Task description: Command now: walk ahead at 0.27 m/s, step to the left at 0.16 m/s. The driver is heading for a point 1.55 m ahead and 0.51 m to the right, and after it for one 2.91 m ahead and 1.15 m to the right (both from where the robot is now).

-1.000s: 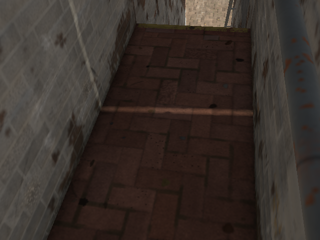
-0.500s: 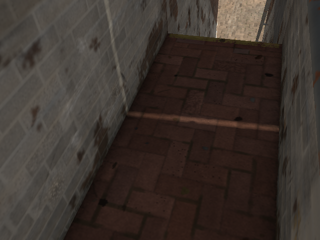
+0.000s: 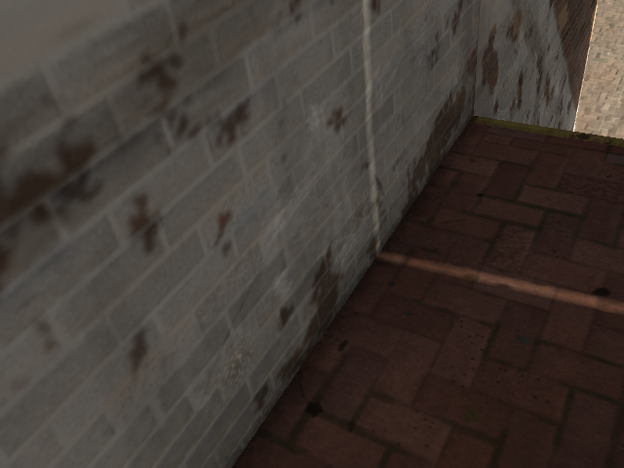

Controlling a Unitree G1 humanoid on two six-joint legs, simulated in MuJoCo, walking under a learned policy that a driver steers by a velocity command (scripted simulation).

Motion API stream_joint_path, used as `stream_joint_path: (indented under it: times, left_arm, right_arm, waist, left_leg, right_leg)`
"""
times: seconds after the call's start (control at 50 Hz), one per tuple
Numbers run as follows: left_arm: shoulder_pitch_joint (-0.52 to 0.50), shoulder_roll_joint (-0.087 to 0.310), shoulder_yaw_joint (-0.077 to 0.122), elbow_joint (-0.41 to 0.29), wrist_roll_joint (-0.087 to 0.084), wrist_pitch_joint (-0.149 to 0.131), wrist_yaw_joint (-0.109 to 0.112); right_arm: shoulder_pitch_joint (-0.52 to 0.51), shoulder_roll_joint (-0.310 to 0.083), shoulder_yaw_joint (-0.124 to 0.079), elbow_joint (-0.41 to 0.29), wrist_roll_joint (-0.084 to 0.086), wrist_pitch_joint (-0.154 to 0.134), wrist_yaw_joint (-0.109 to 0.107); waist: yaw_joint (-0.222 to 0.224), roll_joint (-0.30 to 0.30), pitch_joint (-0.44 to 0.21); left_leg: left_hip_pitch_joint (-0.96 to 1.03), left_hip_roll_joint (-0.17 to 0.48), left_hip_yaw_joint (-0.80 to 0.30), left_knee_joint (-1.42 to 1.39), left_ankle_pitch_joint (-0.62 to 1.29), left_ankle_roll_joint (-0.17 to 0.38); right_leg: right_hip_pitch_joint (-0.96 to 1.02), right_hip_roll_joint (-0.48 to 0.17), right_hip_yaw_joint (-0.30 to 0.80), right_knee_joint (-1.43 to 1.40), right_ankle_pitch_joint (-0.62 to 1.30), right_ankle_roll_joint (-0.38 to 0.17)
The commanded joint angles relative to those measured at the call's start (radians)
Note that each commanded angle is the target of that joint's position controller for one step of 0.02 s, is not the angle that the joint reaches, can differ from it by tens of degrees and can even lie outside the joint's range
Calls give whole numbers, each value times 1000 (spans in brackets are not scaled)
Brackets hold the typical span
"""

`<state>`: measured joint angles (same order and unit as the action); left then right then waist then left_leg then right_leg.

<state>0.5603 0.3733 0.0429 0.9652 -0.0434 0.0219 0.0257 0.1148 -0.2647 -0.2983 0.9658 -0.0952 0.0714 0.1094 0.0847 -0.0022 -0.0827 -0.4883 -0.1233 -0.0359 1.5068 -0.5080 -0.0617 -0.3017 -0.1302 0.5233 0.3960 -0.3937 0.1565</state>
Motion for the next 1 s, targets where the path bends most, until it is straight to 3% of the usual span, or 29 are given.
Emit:
stream_joint_path:
  times: [0.02,0.08,0.1,0.12,0.16,0.2,0.22,0.24,0.26,0.28,0.3,0.34,0.36,0.38,0.4,0.46,0.52,0.56,0.58,0.6,0.62,0.64,0.66,0.74,0.84,0.86,0.88,0.9,1.0]
  left_arm:
    - [-63,115,15,-43,25,-11,13]
    - [-138,131,21,-67,42,6,38]
    - [-175,168,32,-92,21,19,52]
    - [-196,173,34,-106,22,32,60]
    - [-205,131,22,-119,36,47,60]
    - [-47,-3,-24,-62,5,32,53]
    - [-7,-64,-52,-70,-31,19,73]
    - [5,-30,-38,-51,-62,-2,82]
    - [-108,5,-32,-112,-54,-40,81]
    - [-165,13,-28,-133,-31,-52,83]
    - [-161,26,-23,-128,-15,-46,87]
    - [-166,77,-9,-186,-6,-15,81]
    - [-201,90,-6,-255,15,0,78]
    - [-235,149,18,-289,14,11,75]
    - [-282,147,21,-318,7,27,75]
    - [-482,64,-2,-382,-8,36,67]
    - [-478,68,3,-403,-20,38,66]
    - [-504,79,10,-418,-18,36,66]
    - [-465,103,29,-397,12,22,46]
    - [-475,141,32,-413,-3,35,48]
    - [-519,152,47,-412,-10,38,43]
    - [-682,-66,-72,-461,-55,-2,-55]
    - [-608,-98,-95,-447,-55,-11,-73]
    - [-544,19,-123,-426,-28,7,-38]
    - [-476,34,-146,-408,-16,20,10]
    - [-122,236,-17,-279,6,29,94]
    - [-105,218,-14,-259,4,16,108]
    - [-175,203,-9,-292,-13,3,96]
    - [-220,203,23,-296,-44,7,47]
  right_arm:
    - [-23,-112,119,-134,-36,-19,-22]
    - [91,-115,133,-117,-13,-27,-23]
    - [83,-111,135,-129,20,-30,-25]
    - [148,-103,139,-110,37,-28,-31]
    - [309,-97,141,-51,45,-34,-42]
    - [169,-63,144,-43,43,-44,-32]
    - [-36,-82,140,-61,87,-39,27]
    - [-147,-108,132,-87,144,-24,57]
    - [-158,-134,138,-119,171,-43,68]
    - [-146,-157,146,-121,176,-66,59]
    - [-146,-160,158,-98,163,-75,45]
    - [-121,-172,174,-81,180,-87,27]
    - [-116,-133,195,-89,176,-96,18]
    - [79,-53,206,-34,154,-81,10]
    - [134,-83,199,-8,134,-70,26]
    - [51,-95,199,-33,136,-48,69]
    - [16,-108,207,-64,146,-54,86]
    - [65,-116,214,-52,140,-61,86]
    - [150,-95,230,-36,102,-60,60]
    - [87,-165,205,-92,104,-60,47]
    - [156,-190,202,-78,113,-55,42]
    - [-39,-98,239,-121,151,-76,8]
    - [-143,-110,233,-163,133,-79,-1]
    - [-120,-156,212,-142,117,-51,-11]
    - [-141,-178,199,-98,79,-59,-13]
    - [-107,-215,165,-59,71,-38,38]
    - [-156,-148,182,-53,84,-35,35]
    - [-189,-123,189,-69,97,-20,47]
    - [-117,-165,176,-60,51,9,59]
  waist:
    - [-69,-323,126]
    - [-144,-372,164]
    - [-154,-315,188]
    - [-172,-323,206]
    - [-203,-336,191]
    - [-161,-33,125]
    - [-44,221,103]
    - [34,224,75]
    - [2,105,93]
    - [-19,25,163]
    - [-20,-14,240]
    - [8,37,306]
    - [-1,-19,263]
    - [-107,-126,132]
    - [-134,-93,119]
    - [-176,-207,170]
    - [-171,-291,141]
    - [-182,-337,137]
    - [-182,-398,134]
    - [-154,-492,157]
    - [-191,-542,141]
    - [-186,-456,-13]
    - [-129,-370,-32]
    - [-126,-397,16]
    - [-121,-469,-6]
    - [-51,-344,94]
    - [-54,-265,107]
    - [-70,-274,118]
    - [-98,-307,73]
  left_leg:
    - [106,-40,72,-53,13,5]
    - [323,-55,145,-445,-12,64]
    - [302,12,89,-640,3,98]
    - [376,30,115,-807,13,126]
    - [586,-17,328,-1120,115,188]
    - [562,-26,404,-1331,250,226]
    - [433,71,344,-1283,323,278]
    - [488,131,306,-1284,318,288]
    - [422,165,200,-1243,219,307]
    - [235,184,122,-1265,17,312]
    - [154,179,123,-1264,-77,304]
    - [149,162,93,-1088,-30,259]
    - [192,134,78,-955,-3,233]
    - [190,161,61,-927,74,187]
    - [303,170,47,-898,158,195]
    - [319,140,37,-890,169,207]
    - [298,107,23,-905,131,202]
    - [293,98,42,-953,128,191]
    - [340,57,134,-1002,116,164]
    - [362,52,128,-891,91,147]
    - [342,66,136,-907,78,140]
    - [263,124,50,-980,192,119]
    - [246,107,51,-999,220,103]
    - [159,101,40,-925,185,26]
    - [69,105,20,-727,148,13]
    - [-272,81,-78,-418,43,33]
    - [-337,108,-195,-299,91,12]
    - [-294,91,-209,-247,98,-10]
    - [-186,-50,16,203,57,-10]
  right_leg:
    - [-121,-2,-61,-170,-297,-83]
    - [-227,24,-141,-268,-301,-47]
    - [-226,-45,-24,-301,-352,-71]
    - [-250,-49,-7,-332,-344,-60]
    - [-288,42,-134,-279,-310,21]
    - [-215,190,-359,229,-216,34]
    - [-176,212,-440,502,11,-37]
    - [-230,168,-440,464,70,-76]
    - [-137,168,-477,316,183,-52]
    - [23,180,-536,252,225,-45]
    - [61,187,-558,233,220,-31]
    - [77,90,-420,5,194,12]
    - [63,-19,-245,-186,109,5]
    - [69,-163,40,-193,-185,-56]
    - [-81,-183,128,-266,-342,-62]
    - [-224,-117,19,-285,-297,13]
    - [-149,-71,-74,-291,-226,79]
    - [-102,-49,-128,-290,-156,127]
    - [-75,16,-222,-313,-157,162]
    - [-109,-18,-185,-394,-86,252]
    - [-62,-7,-217,-367,-49,279]
    - [100,26,-237,-251,-62,-37]
    - [137,9,-227,-252,-95,-79]
    - [185,-49,-99,-314,-211,-26]
    - [196,-75,-33,-298,-304,-59]
    - [379,-224,188,-215,-270,106]
    - [381,-236,166,-134,-120,141]
    - [284,-200,113,-127,-124,184]
    - [-7,-44,-97,-120,-252,220]
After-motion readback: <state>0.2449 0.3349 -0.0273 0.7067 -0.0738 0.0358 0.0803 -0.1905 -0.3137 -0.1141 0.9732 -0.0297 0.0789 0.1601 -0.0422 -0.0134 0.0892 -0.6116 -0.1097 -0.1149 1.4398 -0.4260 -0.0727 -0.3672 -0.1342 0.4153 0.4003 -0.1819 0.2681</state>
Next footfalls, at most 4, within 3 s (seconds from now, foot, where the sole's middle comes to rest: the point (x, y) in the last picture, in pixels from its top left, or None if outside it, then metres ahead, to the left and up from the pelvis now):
0.22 left None -0.08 0.05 -0.79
0.34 right None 0.06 -0.11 -0.79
1.50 left None -0.16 0.08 -0.79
2.94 left None -0.11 0.18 -0.77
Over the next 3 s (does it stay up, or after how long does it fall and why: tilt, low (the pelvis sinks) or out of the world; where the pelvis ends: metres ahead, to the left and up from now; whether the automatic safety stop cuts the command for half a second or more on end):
stays up -0.03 0.01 0.00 its command is cut before an obstacle from the start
